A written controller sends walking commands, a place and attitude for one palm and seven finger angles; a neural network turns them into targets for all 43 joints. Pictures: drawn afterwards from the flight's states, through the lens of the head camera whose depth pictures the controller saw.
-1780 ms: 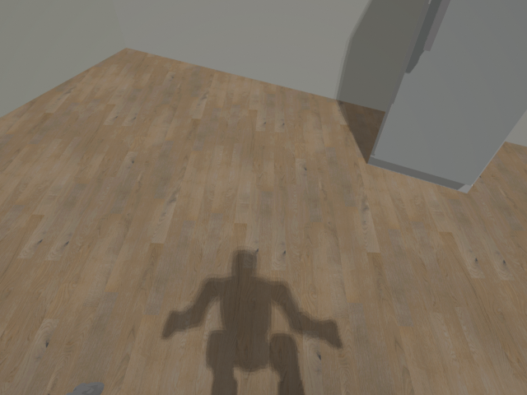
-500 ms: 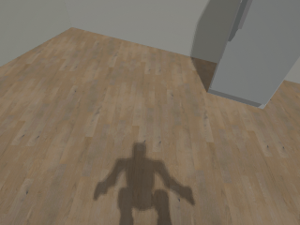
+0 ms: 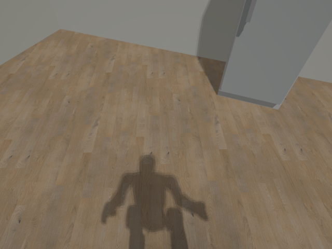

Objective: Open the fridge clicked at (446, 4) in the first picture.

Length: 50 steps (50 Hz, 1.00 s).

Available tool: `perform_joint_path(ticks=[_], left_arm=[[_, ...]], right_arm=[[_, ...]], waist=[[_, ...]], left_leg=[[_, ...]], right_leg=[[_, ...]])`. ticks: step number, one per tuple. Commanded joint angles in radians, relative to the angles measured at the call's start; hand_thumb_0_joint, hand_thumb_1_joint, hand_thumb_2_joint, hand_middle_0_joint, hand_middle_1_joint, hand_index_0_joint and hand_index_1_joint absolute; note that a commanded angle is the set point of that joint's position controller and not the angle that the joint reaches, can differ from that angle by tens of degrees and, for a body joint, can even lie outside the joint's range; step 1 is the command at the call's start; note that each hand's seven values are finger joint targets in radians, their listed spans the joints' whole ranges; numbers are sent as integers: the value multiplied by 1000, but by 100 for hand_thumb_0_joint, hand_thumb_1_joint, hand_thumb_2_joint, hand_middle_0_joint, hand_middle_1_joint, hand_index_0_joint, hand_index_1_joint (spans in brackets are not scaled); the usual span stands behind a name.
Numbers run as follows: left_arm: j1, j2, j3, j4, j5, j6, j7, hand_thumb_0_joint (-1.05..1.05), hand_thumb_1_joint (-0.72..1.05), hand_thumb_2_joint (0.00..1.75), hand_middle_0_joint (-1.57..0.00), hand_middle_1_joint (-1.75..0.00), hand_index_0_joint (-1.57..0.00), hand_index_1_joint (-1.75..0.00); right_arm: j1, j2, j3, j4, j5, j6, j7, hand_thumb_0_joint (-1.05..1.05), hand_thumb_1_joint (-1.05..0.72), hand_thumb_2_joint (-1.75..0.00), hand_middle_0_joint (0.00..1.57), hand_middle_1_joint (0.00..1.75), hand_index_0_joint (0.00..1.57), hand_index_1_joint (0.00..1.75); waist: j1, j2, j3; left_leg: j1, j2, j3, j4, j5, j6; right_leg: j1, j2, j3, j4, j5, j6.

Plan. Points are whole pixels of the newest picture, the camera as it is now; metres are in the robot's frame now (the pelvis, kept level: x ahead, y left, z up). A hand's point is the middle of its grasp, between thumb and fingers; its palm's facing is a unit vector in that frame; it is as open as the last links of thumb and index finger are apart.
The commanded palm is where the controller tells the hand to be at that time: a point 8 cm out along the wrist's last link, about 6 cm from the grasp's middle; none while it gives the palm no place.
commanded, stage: walk to a spot facing it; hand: left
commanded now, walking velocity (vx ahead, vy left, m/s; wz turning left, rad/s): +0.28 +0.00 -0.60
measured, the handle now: out of the picture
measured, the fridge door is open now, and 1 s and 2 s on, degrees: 0 0 0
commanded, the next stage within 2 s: turn to face it in 1.78 s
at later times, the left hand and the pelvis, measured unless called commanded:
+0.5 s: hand out of the picture +0.09 +0.21 -0.17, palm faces -0.13 -0.98 -0.17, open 7.4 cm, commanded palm none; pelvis +0.12 +0.02 +0.00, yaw -15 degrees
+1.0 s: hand (175, 135) +0.55 +0.00 -0.16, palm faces -0.62 -0.76 -0.17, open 7.4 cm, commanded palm none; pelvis +0.31 -0.05 -0.01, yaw -33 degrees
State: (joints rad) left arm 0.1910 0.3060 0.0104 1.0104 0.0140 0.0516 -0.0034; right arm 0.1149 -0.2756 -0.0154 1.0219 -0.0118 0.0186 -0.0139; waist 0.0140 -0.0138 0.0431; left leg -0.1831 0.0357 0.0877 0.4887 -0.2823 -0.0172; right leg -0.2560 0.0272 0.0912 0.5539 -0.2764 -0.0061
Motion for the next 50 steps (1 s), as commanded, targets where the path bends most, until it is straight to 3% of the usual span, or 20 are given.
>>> perform_joint_path(ticks=[1, 3, 4, 5, 6, 8, 12, 19, 23, 24, 25, 26, 27, 29, 33, 39, 45, 47, 49, 50], left_arm=[[60, 83, 52, -97, 12, -10, -20, 0, 90, 90, -20, -30, -20, -30], [166, 61, 64, -83, 19, -22, -30, 0, 90, 90, -20, -30, -20, -30], [252, 94, 72, -65, 24, -38, -25, 0, 90, 90, -20, -30, -20, -30], [324, 196, 94, -60, 27, -57, -6, 0, 90, 90, -20, -30, -20, -30], [347, 190, 89, -67, 6, -67, 14, 0, 90, 90, -20, -30, -20, -30], [224, 139, 77, -93, 10, -82, 14, 0, 90, 90, -20, -30, -20, -30], [223, 81, 72, -83, 7, -106, 6, 0, 90, 90, -20, -30, -20, -30], [287, 65, 82, -44, 16, -103, 11, 0, 90, 90, -20, -30, -20, -30], [193, 72, 95, -65, 12, -93, 11, 0, 90, 90, -20, -30, -20, -30], [178, 43, 95, -73, 7, -91, 5, 0, 90, 90, -20, -30, -20, -30], [198, -20, 90, -90, -5, -88, -8, 0, 90, 90, -20, -30, -20, -30], [173, -34, 84, -118, 0, -96, -15, 0, 90, 90, -20, -30, -20, -30], [125, -17, 86, -119, 9, -94, -16, 0, 90, 90, -20, -30, -20, -30], [70, -18, 96, -105, 21, -79, -37, 0, 90, 90, -20, -30, -20, -30], [93, -55, 89, -97, 25, -46, -51, 0, 90, 90, -20, -30, -20, -30], [-90, -78, 70, -160, 27, -35, -57, 0, 90, 90, -20, -30, -20, -30], [-241, -83, 52, -193, 17, -52, -56, 0, 90, 90, -20, -30, -20, -30], [-167, -57, 57, -169, 20, -62, -48, 0, 90, 90, -20, -30, -20, -30], [91, 11, 77, -87, 26, -84, -37, 0, 90, 90, -20, -30, -20, -30], [212, 131, 104, -52, 28, -96, -22, 0, 90, 90, -20, -30, -20, -30]], right_arm=[[-7, -229, -66, -98, -6, -14, -2, 0, -90, -90, 20, 30, 20, 30], [-53, -211, -67, -118, -12, -14, 4, 0, -90, -90, 20, 30, 20, 30], [-59, -161, -59, -132, -11, -9, 8, 0, -90, -90, 20, 30, 20, 30], [-82, -75, -42, -185, 0, -13, 15, 0, -90, -90, 20, 30, 20, 30], [-153, -124, -45, -217, -7, -23, 16, 0, -90, -90, 20, 30, 20, 30], [-95, -101, -54, -195, -9, -41, 24, 0, -90, -90, 20, 30, 20, 30], [-5, -48, -55, -157, -8, -43, 28, 0, -90, -90, 20, 30, 20, 30], [-90, -5, -52, -208, 0, -63, 27, 0, -90, -90, 20, 30, 20, 30], [52, -27, -58, -166, 6, -86, 12, 0, -90, -90, 20, 30, 20, 30], [179, -75, -69, -123, 5, -93, -4, 0, -90, -90, 20, 30, 20, 30], [320, -196, -95, -89, -12, -98, -14, 0, -90, -90, 20, 30, 20, 30], [373, -233, -98, -92, -10, -86, -12, 0, -90, -90, 20, 30, 20, 30], [314, -177, -86, -98, -14, -85, -11, 0, -90, -90, 20, 30, 20, 30], [208, -65, -56, -110, -14, -92, -10, 0, -90, -90, 20, 30, 20, 30], [202, -24, -44, -85, -10, -115, -17, 0, -90, -90, 20, 30, 20, 30], [317, -21, -42, -25, -11, -121, -17, 0, -90, -90, 20, 30, 20, 30], [382, -51, -46, 19, -20, -106, -14, 0, -90, -90, 20, 30, 20, 30], [386, -76, -50, 29, -18, -100, -11, 0, -90, -90, 20, 30, 20, 30], [351, -99, -51, 16, -7, -95, -5, 0, -90, -90, 20, 30, 20, 30], [386, -40, -39, 1, 10, -95, 8, 0, -90, -90, 20, 30, 20, 30]], waist=[[15, 197, -10], [78, 117, 27], [112, -79, 56], [126, -428, 71], [139, -290, 119], [39, -71, 95], [3, -101, -3], [43, -131, -7], [-29, -106, -36], [-80, -12, -87], [-124, 270, -186], [-121, 299, -149], [-113, 220, -88], [-53, 169, 70], [-1, 147, 44], [-32, 110, 80], [-68, 135, 87], [-33, 147, 14], [90, 134, -150], [130, -36, -285]], left_leg=[[-97, 323, -237, -220, -324, 150], [-248, 266, -134, -55, -369, 101], [-359, 137, -24, 219, -396, 32], [-608, -23, 67, 584, -435, -32], [-603, 16, -84, 667, -323, -13], [-558, 64, -128, 666, -155, -14], [-437, 54, -68, 549, 4, -40], [-388, 26, -49, 301, -4, -41], [-7, -11, -30, 14, 51, -26], [226, 39, -73, -60, 29, -9], [430, 324, -409, -141, -129, 67], [359, 484, -594, -254, -254, 146], [237, 481, -591, -306, -349, 163], [30, 376, -395, -332, -278, 122], [22, 294, -104, -307, 49, 105], [169, 291, 25, -292, 326, 118], [245, 299, 144, -220, 625, 110], [276, 303, 175, -67, 922, 95], [149, 260, 217, 294, 893, 39], [-188, 193, 203, 600, 371, -1]], right_leg=[[-60, -24, -90, 241, -196, 6], [92, -29, -106, 112, -158, -4], [146, -80, 62, -97, -258, -44], [187, -342, 579, -376, -400, -165], [90, -377, 719, -470, -399, -224], [72, -324, 564, -401, -336, -235], [103, -210, 298, -337, 18, -181], [151, -204, 312, -298, 113, -182], [-32, -141, 263, -146, 127, -130], [-156, -74, 206, 9, 131, -98], [-353, 49, 65, 313, -139, -46], [-440, 33, -38, 528, -308, -15], [-465, -16, -35, 647, -271, -15], [-456, -96, -50, 703, -105, -9], [-422, -124, -82, 680, 49, 19], [-530, -139, -137, 490, 142, 32], [-363, -72, -235, 148, 106, -27], [-211, -15, -271, 93, 38, -64], [198, 14, -282, -35, 133, -98], [565, -228, 3, -39, 203, -179]])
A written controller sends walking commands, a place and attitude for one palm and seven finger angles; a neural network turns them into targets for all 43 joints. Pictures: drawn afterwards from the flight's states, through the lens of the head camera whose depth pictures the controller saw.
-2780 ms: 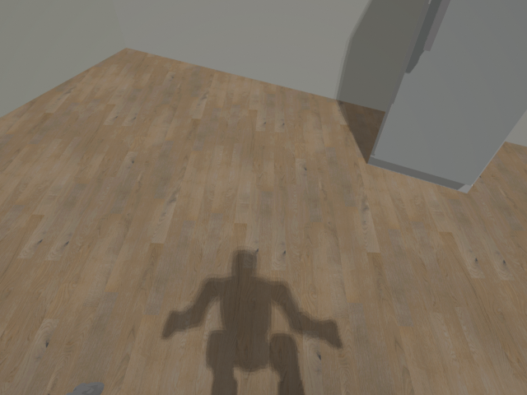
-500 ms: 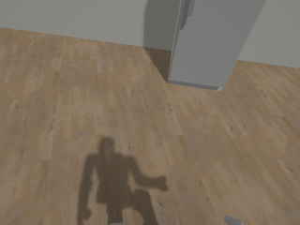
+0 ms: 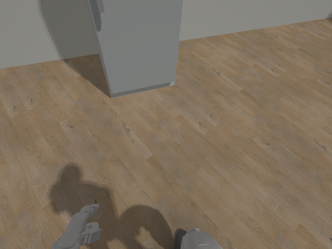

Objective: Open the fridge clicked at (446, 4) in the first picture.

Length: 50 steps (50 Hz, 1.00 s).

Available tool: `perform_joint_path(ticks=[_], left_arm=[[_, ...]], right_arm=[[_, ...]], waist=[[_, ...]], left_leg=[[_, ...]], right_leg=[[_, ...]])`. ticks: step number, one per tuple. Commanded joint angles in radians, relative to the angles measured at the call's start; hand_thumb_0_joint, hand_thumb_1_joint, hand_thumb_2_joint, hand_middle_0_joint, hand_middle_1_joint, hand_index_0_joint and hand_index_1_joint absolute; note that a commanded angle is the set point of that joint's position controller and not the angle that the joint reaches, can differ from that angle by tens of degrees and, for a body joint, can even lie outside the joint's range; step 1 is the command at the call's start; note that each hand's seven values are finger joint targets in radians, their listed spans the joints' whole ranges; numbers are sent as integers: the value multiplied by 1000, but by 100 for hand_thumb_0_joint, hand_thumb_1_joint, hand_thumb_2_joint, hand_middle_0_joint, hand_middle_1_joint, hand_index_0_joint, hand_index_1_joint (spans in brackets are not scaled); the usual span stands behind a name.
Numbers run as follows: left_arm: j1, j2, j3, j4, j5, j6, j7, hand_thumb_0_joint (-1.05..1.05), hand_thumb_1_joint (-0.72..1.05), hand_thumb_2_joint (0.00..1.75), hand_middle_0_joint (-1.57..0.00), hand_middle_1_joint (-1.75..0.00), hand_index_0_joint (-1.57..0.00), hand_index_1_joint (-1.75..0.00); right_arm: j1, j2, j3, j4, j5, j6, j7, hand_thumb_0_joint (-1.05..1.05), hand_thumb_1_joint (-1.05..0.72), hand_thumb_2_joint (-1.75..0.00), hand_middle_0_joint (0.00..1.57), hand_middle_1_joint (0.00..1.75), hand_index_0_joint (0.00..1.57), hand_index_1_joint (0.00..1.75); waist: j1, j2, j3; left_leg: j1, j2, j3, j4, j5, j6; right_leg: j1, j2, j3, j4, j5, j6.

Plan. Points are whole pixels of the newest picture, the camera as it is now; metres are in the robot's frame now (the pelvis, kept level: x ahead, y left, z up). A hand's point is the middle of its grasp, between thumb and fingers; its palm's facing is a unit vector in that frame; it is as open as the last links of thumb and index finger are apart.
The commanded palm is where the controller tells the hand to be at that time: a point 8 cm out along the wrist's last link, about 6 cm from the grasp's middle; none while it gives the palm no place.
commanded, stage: walk to a spot facing it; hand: left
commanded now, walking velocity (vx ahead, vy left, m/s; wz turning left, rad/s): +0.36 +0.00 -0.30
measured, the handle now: out of the picture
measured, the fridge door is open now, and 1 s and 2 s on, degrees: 0 0 0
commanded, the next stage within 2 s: turn to face it in 0.78 s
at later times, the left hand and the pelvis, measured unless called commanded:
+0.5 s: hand (82, 198) +0.28 +0.24 -0.17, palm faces -0.11 -0.98 -0.19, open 7.3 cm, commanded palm none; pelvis +0.24 +0.04 +0.01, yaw -10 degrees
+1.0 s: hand (144, 109) +0.62 +0.07 -0.16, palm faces -0.39 -0.89 -0.24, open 7.4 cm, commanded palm none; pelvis +0.43 -0.06 +0.00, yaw -23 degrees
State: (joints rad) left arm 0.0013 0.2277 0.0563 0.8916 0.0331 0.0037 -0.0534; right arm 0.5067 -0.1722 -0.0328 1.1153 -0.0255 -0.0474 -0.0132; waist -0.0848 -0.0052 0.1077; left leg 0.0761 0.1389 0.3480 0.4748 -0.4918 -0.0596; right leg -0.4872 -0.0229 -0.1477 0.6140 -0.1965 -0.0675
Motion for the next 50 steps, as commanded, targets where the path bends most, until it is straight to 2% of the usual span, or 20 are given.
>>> perform_joint_path(ticks=[1, 2, 5, 8, 14, 17, 18, 19, 20, 21, 23, 26, 38, 41, 42, 43, 44, 45, 46, 50], left_arm=[[487, 295, 71, 87, -13, -52, 44, 0, 90, 90, -20, -30, -20, -30], [463, 299, 76, 80, -28, -45, 53, 0, 90, 90, -20, -30, -20, -30], [253, 157, 35, 54, -22, -56, 61, 0, 90, 90, -20, -30, -20, -30], [184, 114, 27, 55, -9, -67, 60, 0, 90, 90, -20, -30, -20, -30], [237, 123, 35, 78, -8, -64, 49, 0, 90, 90, -20, -30, -20, -30], [230, 123, 38, 77, -11, -54, 48, 0, 90, 90, -20, -30, -20, -30], [238, 90, 32, 69, -14, -51, 45, 0, 90, 90, -20, -30, -20, -30], [260, 19, 20, 49, -21, -49, 37, 0, 90, 90, -20, -30, -20, -30], [224, 26, 17, 23, -14, -54, 42, 0, 90, 90, -20, -30, -20, -30], [187, 54, 25, 25, -8, -51, 44, 0, 90, 90, -20, -30, -20, -30], [203, 41, 33, 53, -2, -43, 25, 0, 90, 90, -20, -30, -20, -30], [289, 5, 35, 85, 1, -15, 20, 0, 90, 90, -20, -30, -20, -30], [52, -42, 25, 1, -3, -11, 2, 0, 90, 90, -20, -30, -20, -30], [210, 7, 34, 41, 0, -25, 9, 0, 90, 90, -20, -30, -20, -30], [331, 38, 45, 74, 4, -34, 13, 0, 90, 90, -20, -30, -20, -30], [454, 130, 68, 105, 6, -48, 21, 0, 90, 90, -20, -30, -20, -30], [533, 238, 85, 117, -4, -58, 38, 0, 90, 90, -20, -30, -20, -30], [523, 271, 85, 119, -32, -52, 50, 0, 90, 90, -20, -30, -20, -30], [433, 232, 76, 89, -27, -51, 59, 0, 90, 90, -20, -30, -20, -30], [199, 70, 7, 66, -18, -66, 78, 0, 90, 90, -20, -30, -20, -30]], right_arm=[[-17, -90, -14, -133, 30, -34, -3, 0, -90, -90, 20, 30, 20, 30], [-121, -124, -19, -155, 30, -35, -8, 0, -90, -90, 20, 30, 20, 30], [-158, -101, -24, -137, 2, -5, -2, 0, -90, -90, 20, 30, 20, 30], [-51, -49, -22, -101, -5, 22, 7, 0, -90, -90, 20, 30, 20, 30], [-202, -48, -28, -162, -3, -2, 31, 0, -90, -90, 20, 30, 20, 30], [-142, -87, -39, -146, -2, -19, 27, 0, -90, -90, 20, 30, 20, 30], [-52, -143, -52, -118, -6, -26, 17, 0, -90, -90, 20, 30, 20, 30], [54, -253, -75, -98, -24, -30, 11, 0, -90, -90, 20, 30, 20, 30], [83, -268, -70, -90, -23, -24, 7, 0, -90, -90, 20, 30, 20, 30], [18, -223, -58, -100, -15, -23, -1, 0, -90, -90, 20, 30, 20, 30], [-114, -144, -33, -136, -11, -32, -2, 0, -90, -90, 20, 30, 20, 30], [-156, -106, -27, -128, -1, -48, -11, 0, -90, -90, 20, 30, 20, 30], [-36, -116, -44, -66, -4, -31, -14, 0, -90, -90, 20, 30, 20, 30], [-76, -168, -61, -86, 3, -24, -12, 0, -90, -90, 20, 30, 20, 30], [-103, -185, -62, -103, 9, -22, -9, 0, -90, -90, 20, 30, 20, 30], [-101, -164, -56, -120, 21, -20, 4, 0, -90, -90, 20, 30, 20, 30], [-79, -74, -41, -153, 35, -26, 2, 0, -90, -90, 20, 30, 20, 30], [-130, -81, -36, -167, 34, -22, -10, 0, -90, -90, 20, 30, 20, 30], [-115, -76, -37, -161, 28, -12, -17, 0, -90, -90, 20, 30, 20, 30], [-53, -23, -11, -63, 3, 45, -13, 0, -90, -90, 20, 30, 20, 30]], waist=[[225, -165, -447], [239, -83, -421], [104, 16, -125], [22, -77, -109], [71, -137, -61], [23, -53, -66], [-15, 65, -99], [-46, 312, -139], [-54, 370, -121], [-33, 283, -68], [35, 106, 24], [88, 124, -23], [36, 175, 35], [118, 177, -83], [182, 147, -155], [244, 36, -252], [238, -195, -373], [227, -148, -387], [178, -166, -371], [37, -19, -137]], left_leg=[[-703, -58, -155, 974, -110, 2], [-739, -19, -303, 1008, -50, 27], [-676, 70, -323, 857, 120, 17], [-555, 58, -278, 643, 157, -2], [-451, -7, -223, 261, 248, 4], [-240, -44, -192, 79, 283, 6], [-88, 10, -279, -9, 195, 26], [25, 253, -600, -166, 43, 108], [-6, 375, -800, -298, -73, 159], [-94, 391, -794, -314, -102, 178], [-229, 303, -572, -323, -11, 139], [-231, 221, -311, -293, 254, 103], [-35, 215, -30, -191, 766, 132], [-6, 225, 9, 77, 1120, 107], [-73, 199, 27, 259, 1114, 80], [-301, 164, 8, 529, 850, 42], [-629, -24, -71, 873, -68, -8], [-670, -34, -237, 983, -123, 11], [-658, -25, -323, 1021, -47, 15], [-513, 29, -340, 810, 137, 20]], right_leg=[[928, -454, 695, -157, 415, -243], [829, -433, 639, -210, 405, -254], [359, -301, 386, -303, 233, -156], [179, -207, 240, -348, 129, -117], [152, -170, 279, -345, -111, -101], [108, -130, 266, -227, -152, -62], [37, -71, 231, -35, -123, -31], [-124, 48, 92, 289, -276, 26], [-210, 53, 122, 512, -377, 32], [-247, -17, 173, 638, -302, 29], [-224, -74, 173, 662, -143, 37], [-157, -87, 148, 635, -33, 64], [-143, -38, -18, 113, 21, 51], [96, 46, -65, 35, -21, -3], [290, 74, -90, -24, 31, -14], [593, -26, 33, -64, 141, -54], [824, -348, 542, -100, 509, -182], [755, -426, 579, -184, 734, -231], [669, -423, 557, -224, 634, -211], [187, -281, 203, -297, 502, -97]])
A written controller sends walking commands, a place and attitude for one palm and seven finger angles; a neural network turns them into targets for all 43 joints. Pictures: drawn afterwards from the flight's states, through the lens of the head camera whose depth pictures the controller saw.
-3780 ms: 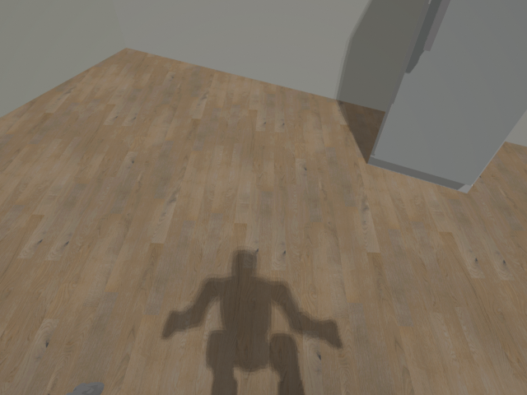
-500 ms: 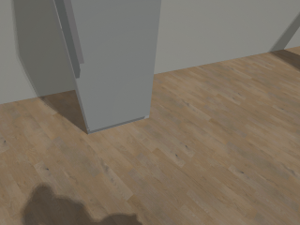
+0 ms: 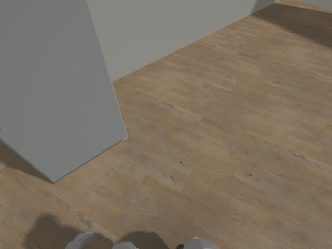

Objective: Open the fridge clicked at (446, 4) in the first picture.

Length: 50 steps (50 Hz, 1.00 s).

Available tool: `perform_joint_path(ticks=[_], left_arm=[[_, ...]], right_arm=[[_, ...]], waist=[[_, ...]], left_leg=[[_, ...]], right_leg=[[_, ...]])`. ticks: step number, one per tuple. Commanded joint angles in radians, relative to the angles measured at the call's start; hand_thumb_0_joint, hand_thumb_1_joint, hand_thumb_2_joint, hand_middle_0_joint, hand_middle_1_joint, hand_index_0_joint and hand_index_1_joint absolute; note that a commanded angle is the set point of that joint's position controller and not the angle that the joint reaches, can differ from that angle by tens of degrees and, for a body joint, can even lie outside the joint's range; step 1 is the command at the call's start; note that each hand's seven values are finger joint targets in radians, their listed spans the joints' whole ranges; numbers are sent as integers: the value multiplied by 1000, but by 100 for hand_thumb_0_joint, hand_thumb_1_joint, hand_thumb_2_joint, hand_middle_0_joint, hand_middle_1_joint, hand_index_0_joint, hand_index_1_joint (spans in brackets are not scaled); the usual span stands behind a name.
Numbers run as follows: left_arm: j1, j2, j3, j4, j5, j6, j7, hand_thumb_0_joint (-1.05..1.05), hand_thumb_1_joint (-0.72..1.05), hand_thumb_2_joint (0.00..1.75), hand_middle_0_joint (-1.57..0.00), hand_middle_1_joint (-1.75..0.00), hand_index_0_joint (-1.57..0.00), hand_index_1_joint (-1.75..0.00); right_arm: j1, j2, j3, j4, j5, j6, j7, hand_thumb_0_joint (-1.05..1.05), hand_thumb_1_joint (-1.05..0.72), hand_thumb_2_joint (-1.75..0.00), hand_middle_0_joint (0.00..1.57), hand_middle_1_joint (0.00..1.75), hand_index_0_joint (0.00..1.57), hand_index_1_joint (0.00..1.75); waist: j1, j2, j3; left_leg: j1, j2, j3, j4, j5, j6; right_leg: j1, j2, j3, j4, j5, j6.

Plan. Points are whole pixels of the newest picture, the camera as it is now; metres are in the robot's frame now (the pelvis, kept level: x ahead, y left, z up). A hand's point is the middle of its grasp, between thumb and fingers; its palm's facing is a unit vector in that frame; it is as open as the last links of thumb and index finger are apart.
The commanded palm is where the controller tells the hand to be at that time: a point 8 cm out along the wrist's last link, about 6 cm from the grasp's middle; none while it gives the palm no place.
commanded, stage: turn to face it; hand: left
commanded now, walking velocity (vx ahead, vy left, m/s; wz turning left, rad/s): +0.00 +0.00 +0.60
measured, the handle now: out of the picture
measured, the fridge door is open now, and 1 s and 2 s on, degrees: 0 0 0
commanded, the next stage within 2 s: take the last steps up to it in 1.04 s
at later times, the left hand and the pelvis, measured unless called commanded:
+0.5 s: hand out of the picture +0.08 +0.25 -0.17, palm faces +0.29 -0.93 -0.23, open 7.3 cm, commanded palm none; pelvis +0.08 +0.04 +0.01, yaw +15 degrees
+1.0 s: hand out of the picture +0.07 +0.18 -0.12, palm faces +0.51 -0.81 -0.27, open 7.4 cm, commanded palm none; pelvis +0.10 -0.03 +0.02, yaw +32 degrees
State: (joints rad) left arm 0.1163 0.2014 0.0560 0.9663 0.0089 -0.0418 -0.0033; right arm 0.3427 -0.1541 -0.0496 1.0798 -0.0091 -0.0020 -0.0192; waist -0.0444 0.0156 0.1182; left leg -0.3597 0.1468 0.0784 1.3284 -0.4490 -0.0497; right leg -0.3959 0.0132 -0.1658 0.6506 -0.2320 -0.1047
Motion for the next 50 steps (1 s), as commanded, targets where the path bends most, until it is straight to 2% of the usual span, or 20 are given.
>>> perform_joint_path(ticks=[1, 3, 6, 14, 17, 18, 19, 20, 21, 23, 26, 32, 37, 38, 39, 40, 41, 43, 45, 50], left_arm=[[50, 87, 1, -7, 11, -21, 31, 0, 90, 90, -20, -30, -20, -30], [36, 66, -12, -11, 4, -13, 28, 0, 90, 90, -20, -30, -20, -30], [44, 71, -6, -7, 5, 2, 27, 0, 90, 90, -20, -30, -20, -30], [118, 134, 32, -26, 15, 26, 38, 0, 90, 90, -20, -30, -20, -30], [123, 151, 40, -35, 12, 33, 37, 0, 90, 90, -20, -30, -20, -30], [118, 152, 41, -41, 6, 35, 34, 0, 90, 90, -20, -30, -20, -30], [124, 132, 43, -60, -2, 40, 29, 0, 90, 90, -20, -30, -20, -30], [88, 72, 28, -114, -8, 41, 25, 0, 90, 90, -20, -30, -20, -30], [10, 92, 18, -146, 7, 52, 34, 0, 90, 90, -20, -30, -20, -30], [-19, 86, 31, -137, 4, 49, 30, 0, 90, 90, -20, -30, -20, -30], [49, 90, 34, -101, 0, 56, 19, 0, 90, 90, -20, -30, -20, -30], [21, 92, 29, -124, -3, 67, 23, 0, 90, 90, -20, -30, -20, -30], [120, 108, 27, -115, -6, 55, 27, 0, 90, 90, -20, -30, -20, -30], [161, 128, 33, -107, -4, 46, 31, 0, 90, 90, -20, -30, -20, -30], [188, 203, 45, -106, 10, 35, 38, 0, 90, 90, -20, -30, -20, -30], [185, 288, 58, -120, 22, 33, 41, 0, 90, 90, -20, -30, -20, -30], [174, 278, 60, -130, 15, 35, 44, 0, 90, 90, -20, -30, -20, -30], [62, 214, 41, -150, 16, 39, 42, 0, 90, 90, -20, -30, -20, -30], [26, 179, 25, -160, 19, 36, 39, 0, 90, 90, -20, -30, -20, -30], [143, 203, 29, -111, 24, 37, 37, 0, 90, 90, -20, -30, -20, -30]], right_arm=[[153, -33, 7, -14, -11, 9, -5, 0, -90, -90, 20, 30, 20, 30], [144, -19, 14, -14, -9, 25, -3, 0, -90, -90, 20, 30, 20, 30], [67, -40, 5, -49, -10, 31, 7, 0, -90, -90, 20, 30, 20, 30], [-141, -68, -6, -154, -11, 29, 30, 0, -90, -90, 20, 30, 20, 30], [-121, -88, -13, -170, -13, 28, 33, 0, -90, -90, 20, 30, 20, 30], [-72, -111, -20, -164, -15, 24, 32, 0, -90, -90, 20, 30, 20, 30], [-14, -182, -38, -162, -21, 17, 29, 0, -90, -90, 20, 30, 20, 30], [48, -276, -57, -162, -23, 11, 24, 0, -90, -90, 20, 30, 20, 30], [91, -285, -55, -135, -17, 13, 12, 0, -90, -90, 20, 30, 20, 30], [9, -260, -49, -156, -17, 5, 0, 0, -90, -90, 20, 30, 20, 30], [-111, -235, -40, -192, -13, -2, 0, 0, -90, -90, 20, 30, 20, 30], [-112, -267, -59, -195, -17, 14, 11, 0, -90, -90, 20, 30, 20, 30], [-184, -277, -73, -224, -13, 30, 20, 0, -90, -90, 20, 30, 20, 30], [-197, -263, -72, -230, -8, 32, 22, 0, -90, -90, 20, 30, 20, 30], [-180, -203, -65, -244, 1, 33, 28, 0, -90, -90, 20, 30, 20, 30], [-195, -147, -52, -279, -2, 32, 31, 0, -90, -90, 20, 30, 20, 30], [-202, -203, -66, -278, -11, 46, 28, 0, -90, -90, 20, 30, 20, 30], [-212, -189, -66, -245, -15, 61, 37, 0, -90, -90, 20, 30, 20, 30], [-160, -173, -59, -217, -16, 63, 45, 0, -90, -90, 20, 30, 20, 30], [-238, -155, -40, -224, -9, 60, 44, 0, -90, -90, 20, 30, 20, 30]], waist=[[-30, -58, -164], [-28, -94, -143], [-4, -130, -95], [73, -120, -86], [56, -106, -122], [27, -68, -165], [-2, 90, -206], [-31, 335, -205], [-54, 269, -219], [-24, 162, -187], [27, 114, -203], [7, 133, -183], [53, 165, -191], [76, 123, -197], [88, -78, -201], [96, -343, -167], [99, -284, -171], [47, -203, -53], [18, -205, -61], [78, -204, -82]], left_leg=[[-33, 18, -74, -123, 95, 8], [-3, 0, -53, -220, 131, 4], [-62, -11, -34, -287, 142, -5], [-98, -35, 33, -534, 47, 4], [-3, -51, 58, -689, 120, 19], [90, -58, 50, -789, 214, 31], [245, 54, -117, -881, 488, 98], [362, 280, -417, -946, 930, 247], [348, 318, -466, -945, 971, 307], [311, 243, -397, -927, 874, 281], [273, 133, -250, -934, 807, 220], [230, 100, -301, -949, 672, 224], [108, 46, -335, -881, 591, 178], [42, 13, -318, -823, 515, 140], [-125, -81, -229, -664, 272, 70], [-262, -208, -86, -434, -128, 6], [-215, -156, -146, -256, -147, 18], [-215, -121, -142, -91, -27, 15], [-182, -119, -101, -90, 57, 0], [-121, -125, -38, -348, 5, -14]], right_leg=[[66, -304, 158, -339, 487, -48], [12, -279, 103, -373, 366, -33], [54, -303, 102, -412, 222, -37], [252, -389, 72, -286, 353, -46], [272, -379, 20, -170, 403, -1], [256, -351, -13, -62, 412, 35], [103, -277, -59, 104, 237, 103], [-137, -137, -65, 320, -348, 179], [-177, -113, 69, 456, -474, 180], [-234, -122, 146, 531, -350, 180], [-158, -113, 143, 465, -218, 192], [-75, -78, 139, 251, -227, 200], [155, -31, 105, -69, -84, 185], [262, -53, 116, -213, 10, 180], [394, -229, 282, -344, 12, 133], [370, -482, 522, -386, 153, 16], [244, -521, 503, -387, 118, -45], [100, -404, 379, -380, 37, -21], [102, -329, 232, -348, 80, 8], [210, -340, 194, -330, 190, -15]])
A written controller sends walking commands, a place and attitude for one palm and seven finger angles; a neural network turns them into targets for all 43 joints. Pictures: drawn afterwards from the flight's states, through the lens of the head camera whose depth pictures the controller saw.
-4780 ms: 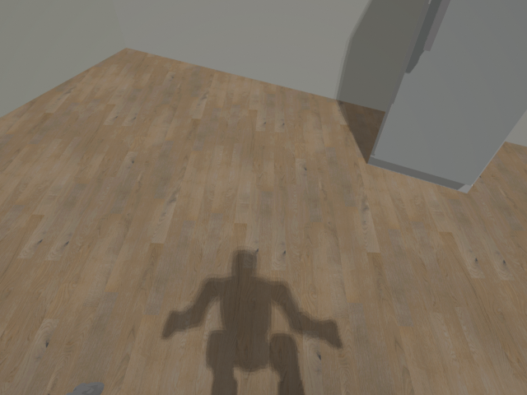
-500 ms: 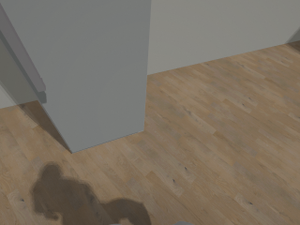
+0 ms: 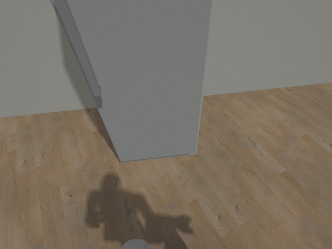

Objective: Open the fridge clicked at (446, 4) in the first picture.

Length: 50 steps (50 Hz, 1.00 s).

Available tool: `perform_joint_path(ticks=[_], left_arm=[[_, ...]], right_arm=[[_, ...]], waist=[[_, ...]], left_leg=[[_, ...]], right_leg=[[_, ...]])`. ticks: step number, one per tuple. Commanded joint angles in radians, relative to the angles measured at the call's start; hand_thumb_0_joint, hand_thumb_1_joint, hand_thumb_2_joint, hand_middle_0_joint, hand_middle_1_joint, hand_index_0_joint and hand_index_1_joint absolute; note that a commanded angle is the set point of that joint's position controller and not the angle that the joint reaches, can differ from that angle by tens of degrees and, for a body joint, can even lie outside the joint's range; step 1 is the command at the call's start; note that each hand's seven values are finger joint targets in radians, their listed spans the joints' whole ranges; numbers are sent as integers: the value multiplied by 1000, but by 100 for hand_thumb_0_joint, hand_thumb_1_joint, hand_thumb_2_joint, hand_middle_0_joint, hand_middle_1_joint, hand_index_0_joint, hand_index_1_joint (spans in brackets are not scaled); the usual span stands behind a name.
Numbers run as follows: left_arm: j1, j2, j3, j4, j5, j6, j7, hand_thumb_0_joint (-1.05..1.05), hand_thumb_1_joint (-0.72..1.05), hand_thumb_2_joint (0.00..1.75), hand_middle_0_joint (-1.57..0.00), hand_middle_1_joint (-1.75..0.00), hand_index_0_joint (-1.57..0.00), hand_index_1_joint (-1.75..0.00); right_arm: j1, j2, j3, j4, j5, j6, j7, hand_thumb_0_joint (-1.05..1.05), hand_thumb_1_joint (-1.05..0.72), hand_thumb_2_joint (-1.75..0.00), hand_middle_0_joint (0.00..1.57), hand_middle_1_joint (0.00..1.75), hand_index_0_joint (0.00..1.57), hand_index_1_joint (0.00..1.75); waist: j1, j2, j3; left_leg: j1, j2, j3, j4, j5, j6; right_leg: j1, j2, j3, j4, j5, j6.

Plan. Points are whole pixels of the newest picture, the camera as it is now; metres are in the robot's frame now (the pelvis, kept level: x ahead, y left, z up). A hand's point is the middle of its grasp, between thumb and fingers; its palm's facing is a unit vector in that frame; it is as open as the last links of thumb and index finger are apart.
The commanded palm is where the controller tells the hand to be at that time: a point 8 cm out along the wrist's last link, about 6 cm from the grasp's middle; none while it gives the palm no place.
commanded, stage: turn to face it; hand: left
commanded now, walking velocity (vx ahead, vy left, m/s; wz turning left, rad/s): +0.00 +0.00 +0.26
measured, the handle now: (79, 42) +0.70 +0.32 +0.16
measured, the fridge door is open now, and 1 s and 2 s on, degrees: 0 0 0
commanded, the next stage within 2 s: take the last steps up to it in 0.04 s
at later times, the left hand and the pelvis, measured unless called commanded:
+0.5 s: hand out of the picture +0.02 +0.24 -0.17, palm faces +0.14 -0.97 -0.21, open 7.4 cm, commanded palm none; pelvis +0.02 +0.04 +0.01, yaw +7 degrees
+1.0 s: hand out of the picture +0.07 +0.22 -0.18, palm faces +0.26 -0.96 -0.14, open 7.4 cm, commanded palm none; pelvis +0.17 +0.08 -0.01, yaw +10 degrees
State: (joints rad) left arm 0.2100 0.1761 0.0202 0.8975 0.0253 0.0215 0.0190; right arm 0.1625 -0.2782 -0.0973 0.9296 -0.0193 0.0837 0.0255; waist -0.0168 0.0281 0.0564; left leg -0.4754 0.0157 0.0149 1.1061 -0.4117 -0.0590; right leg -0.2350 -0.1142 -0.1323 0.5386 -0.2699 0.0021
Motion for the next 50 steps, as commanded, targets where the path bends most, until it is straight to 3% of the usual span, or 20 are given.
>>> perform_joint_path(ticks=[1, 5, 8, 10, 11, 13, 15, 22, 26, 28, 29, 30, 31, 32, 35, 37, 42, 47, 49, 50], left_arm=[[64, 236, 67, -32, 10, -27, 15, 0, 90, 90, -20, -30, -20, -30], [91, 258, 77, 0, 11, -24, 14, 0, 90, 90, -20, -30, -20, -30], [65, 226, 71, 17, -9, -15, 12, 0, 90, 90, -20, -30, -20, -30], [43, 119, 44, -26, -12, -7, -3, 0, 90, 90, -20, -30, -20, -30], [-38, 139, 43, -37, 0, 3, -1, 0, 90, 90, -20, -30, -20, -30], [-63, 142, 51, -10, 2, -3, -19, 0, 90, 90, -20, -30, -20, -30], [14, 123, 44, 37, 3, -13, -32, 0, 90, 90, -20, -30, -20, -30], [-33, 80, 28, 42, 0, -31, -34, 0, 90, 90, -20, -30, -20, -30], [10, 69, 30, 59, 0, -41, -34, 0, 90, 90, -20, -30, -20, -30], [121, 70, 37, 102, 2, -52, -31, 0, 90, 90, -20, -30, -20, -30], [215, 112, 48, 133, 8, -64, -24, 0, 90, 90, -20, -30, -20, -30], [305, 200, 66, 157, 13, -76, -15, 0, 90, 90, -20, -30, -20, -30], [354, 238, 75, 161, -4, -72, -5, 0, 90, 90, -20, -30, -20, -30], [307, 210, 73, 156, -7, -73, -3, 0, 90, 90, -20, -30, -20, -30], [161, 95, 48, 123, -1, -83, 4, 0, 90, 90, -20, -30, -20, -30], [159, 84, 41, 131, -1, -95, 5, 0, 90, 90, -20, -30, -20, -30], [219, 107, 41, 176, 2, -107, 2, 0, 90, 90, -20, -30, -20, -30], [215, 119, 48, 199, 3, -92, 6, 0, 90, 90, -20, -30, -20, -30], [195, 109, 49, 199, -2, -82, 6, 0, 90, 90, -20, -30, -20, -30], [217, 76, 43, 193, -7, -78, 3, 0, 90, 90, -20, -30, -20, -30]], right_arm=[[-72, -26, 10, -78, 5, -29, -2, 0, -90, -90, 20, 30, 20, 30], [-62, -15, 24, -68, 13, -44, -10, 0, -90, -90, 20, 30, 20, 30], [50, -38, 30, -23, 10, -65, -17, 0, -90, -90, 20, 30, 20, 30], [104, -198, 2, -18, -8, -71, -22, 0, -90, -90, 20, 30, 20, 30], [126, -193, 1, 0, -11, -70, -30, 0, -90, -90, 20, 30, 20, 30], [79, -122, 21, 5, -7, -79, -43, 0, -90, -90, 20, 30, 20, 30], [56, -83, 34, 5, -3, -96, -45, 0, -90, -90, 20, 30, 20, 30], [180, -60, 28, 77, -3, -119, -49, 0, -90, -90, 20, 30, 20, 30], [175, -57, 28, 101, -5, -117, -45, 0, -90, -90, 20, 30, 20, 30], [163, -36, 35, 110, -1, -117, -46, 0, -90, -90, 20, 30, 20, 30], [165, -3, 40, 110, 6, -123, -44, 0, -90, -90, 20, 30, 20, 30], [175, 58, 51, 85, 13, -132, -36, 0, -90, -90, 20, 30, 20, 30], [130, 3, 39, 50, 4, -123, -30, 0, -90, -90, 20, 30, 20, 30], [71, -4, 30, 50, -2, -117, -23, 0, -90, -90, 20, 30, 20, 30], [128, 48, 27, 90, -10, -104, -10, 0, -90, -90, 20, 30, 20, 30], [160, 74, 32, 101, -9, -100, -5, 0, -90, -90, 20, 30, 20, 30], [57, 87, 39, 55, -2, -108, 7, 0, -90, -90, 20, 30, 20, 30], [21, 80, 42, 40, 2, -124, 9, 0, -90, -90, 20, 30, 20, 30], [169, 38, 34, 89, -5, -134, -5, 0, -90, -90, 20, 30, 20, 30], [291, -34, 18, 121, -13, -142, -17, 0, -90, -90, 20, 30, 20, 30]], waist=[[60, -222, -30], [64, -242, -93], [5, -156, -144], [-28, 268, -120], [-62, 251, -68], [-29, 201, 39], [4, 149, 26], [-19, 95, 34], [11, 88, 53], [66, 33, 28], [102, -66, -6], [126, -312, -29], [144, -321, -24], [136, -286, 50], [37, -110, 90], [15, -125, 58], [37, -149, 52], [35, -183, 62], [-39, -111, -5], [-77, 32, -99]], left_leg=[[11, 5, 34, -177, -50, -2], [105, -6, 64, -378, -59, 12], [372, 15, 59, -721, 198, 34], [491, 368, -356, -840, 319, 210], [392, 382, -380, -888, 125, 262], [313, 294, -324, -920, -36, 246], [328, 222, -226, -909, 54, 220], [376, 232, -220, -912, 138, 261], [278, 217, -213, -872, 82, 244], [180, 159, -153, -745, 47, 196], [75, 90, -87, -581, 9, 155], [-121, -31, 37, -300, -82, 104], [-177, -11, 12, -122, -177, 99], [-202, 32, -38, -25, -96, 102], [-141, 87, -22, -2, 114, 76], [-106, 93, 12, -66, 163, 55], [-97, 86, 74, -299, 199, 42], [89, 50, 108, -472, 210, 70], [329, 21, 118, -601, 268, 77], [508, 115, 15, -641, 340, 104]], right_leg=[[75, -223, 162, -212, 265, -132], [136, -238, 155, -146, 429, -141], [24, -175, 73, -16, 295, -36], [-316, 11, -25, 298, -320, 63], [-334, 7, 45, 432, -345, 51], [-389, 2, 100, 533, -209, 38], [-347, 9, 78, 512, -123, 40], [-271, 18, 63, 257, -113, 40], [-105, 54, 40, 102, -83, 26], [104, 71, 29, -53, 10, 19], [256, -7, 131, -138, -49, -5], [385, -240, 467, -278, -176, -99], [319, -356, 649, -399, -331, -170], [193, -337, 652, -447, -466, -183], [44, -227, 361, -417, -236, -129], [58, -181, 222, -399, -43, -119], [130, -164, 136, -357, 214, -136], [81, -160, 106, -272, 256, -112], [25, -98, 53, -66, 290, -80], [-50, -32, 5, 155, 191, -48]])
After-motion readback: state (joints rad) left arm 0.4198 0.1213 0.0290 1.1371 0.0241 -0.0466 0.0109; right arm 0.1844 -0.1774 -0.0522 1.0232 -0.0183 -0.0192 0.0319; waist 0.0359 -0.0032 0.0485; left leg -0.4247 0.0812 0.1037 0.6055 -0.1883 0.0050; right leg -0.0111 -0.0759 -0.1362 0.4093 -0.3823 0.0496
